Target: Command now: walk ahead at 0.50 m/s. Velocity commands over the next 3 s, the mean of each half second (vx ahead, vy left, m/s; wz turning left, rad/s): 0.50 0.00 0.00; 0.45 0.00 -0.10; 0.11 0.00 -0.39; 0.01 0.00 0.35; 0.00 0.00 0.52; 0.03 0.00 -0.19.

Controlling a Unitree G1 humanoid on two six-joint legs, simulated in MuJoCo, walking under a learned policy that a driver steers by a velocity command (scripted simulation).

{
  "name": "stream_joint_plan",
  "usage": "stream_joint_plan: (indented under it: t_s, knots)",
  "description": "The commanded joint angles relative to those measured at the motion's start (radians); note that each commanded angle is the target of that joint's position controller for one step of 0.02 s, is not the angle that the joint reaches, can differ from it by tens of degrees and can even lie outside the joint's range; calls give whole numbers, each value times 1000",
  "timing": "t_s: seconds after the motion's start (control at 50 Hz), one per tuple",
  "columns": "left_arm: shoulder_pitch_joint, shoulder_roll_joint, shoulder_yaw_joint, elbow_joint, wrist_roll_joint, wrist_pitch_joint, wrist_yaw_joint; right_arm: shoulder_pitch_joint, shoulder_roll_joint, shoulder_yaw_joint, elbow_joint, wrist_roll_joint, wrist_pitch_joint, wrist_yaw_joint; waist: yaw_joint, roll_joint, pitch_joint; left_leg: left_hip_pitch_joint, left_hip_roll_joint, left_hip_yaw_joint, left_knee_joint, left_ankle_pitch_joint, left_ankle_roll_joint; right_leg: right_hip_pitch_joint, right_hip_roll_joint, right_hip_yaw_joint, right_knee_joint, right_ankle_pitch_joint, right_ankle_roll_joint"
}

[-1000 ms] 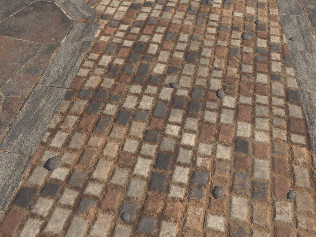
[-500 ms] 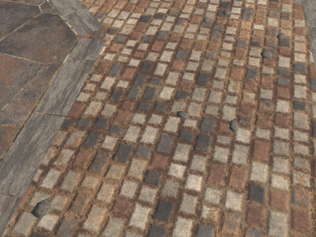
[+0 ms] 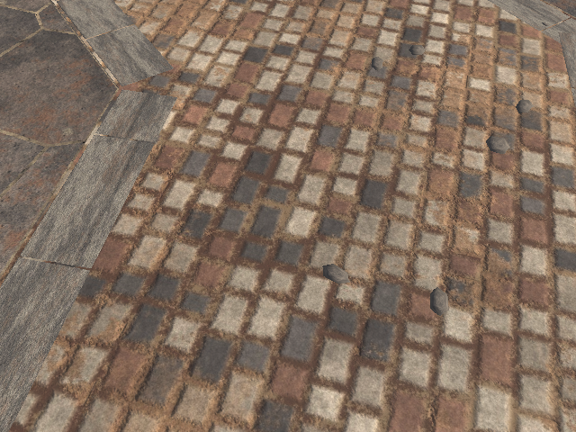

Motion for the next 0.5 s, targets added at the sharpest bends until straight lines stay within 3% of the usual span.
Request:
stream_joint_plan:
  t_s: [0.02,0.08,0.12,0.2,0.32,0.38,0.4,0.42,0.44,0.46,0.48,0.5]
  knots:
    - [38,59,25,-53,7,8,11,26,-77,-12,-24,-10,-16,4,17,109,-62,158,258,-299,-304,75,166,-160,-102,44,-26,94,-5]
    - [-27,58,30,-80,15,23,16,78,-123,-22,4,-8,-20,-12,19,84,-17,146,255,-235,-346,159,182,-234,-113,34,-139,194,21]
    - [-104,58,33,-105,21,22,15,115,-131,-23,18,-5,-13,-25,0,74,-1,185,250,-209,-353,193,172,-296,-112,30,-251,296,36]
    - [-238,33,23,-141,17,13,1,173,-138,-21,39,5,-4,-37,-41,83,22,221,217,-140,-360,185,135,-270,-77,-4,-484,463,39]
    - [-393,36,10,-201,4,0,-32,264,-153,-29,91,14,19,-43,-84,87,69,398,281,-144,-293,196,129,-298,-42,-20,-647,392,16]
    - [-337,73,21,-200,2,-10,-44,236,-172,-39,92,17,31,-48,-31,115,29,443,302,-142,-196,397,103,-169,-4,-46,-688,287,-25]
    - [-246,99,36,-175,5,-12,-42,208,-177,-40,86,19,35,-48,24,124,-27,429,279,-117,-96,565,86,-27,32,-77,-706,284,-45]
    - [-75,148,62,-120,9,-11,-36,195,-154,-31,79,15,39,-47,98,105,-130,357,222,-77,98,629,58,213,46,-83,-706,309,-77]
    - [116,228,83,-83,22,-9,-25,205,-121,-14,53,-4,36,-47,152,-20,-286,129,155,-28,429,334,21,537,-152,147,-684,329,-146]
    - [157,272,88,-61,21,-5,-33,330,18,24,58,1,13,-34,79,-283,-403,-260,-33,-68,748,-370,-34,840,-355,622,-815,134,-297]
    - [138,173,61,-70,16,-7,-33,261,-94,-1,65,25,-10,-30,113,-170,-365,-364,17,-199,862,-419,-13,805,-327,659,-876,47,-255]
    - [47,138,48,-87,14,-10,-30,165,-143,-15,32,45,-24,-27,97,-126,-228,-418,67,-176,869,-330,4,673,-298,508,-893,101,-211]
